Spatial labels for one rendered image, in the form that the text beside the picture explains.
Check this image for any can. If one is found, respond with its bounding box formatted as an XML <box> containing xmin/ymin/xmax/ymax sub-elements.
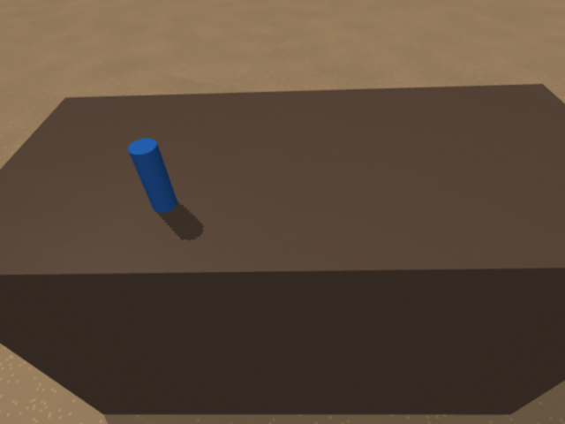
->
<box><xmin>128</xmin><ymin>138</ymin><xmax>177</xmax><ymax>213</ymax></box>

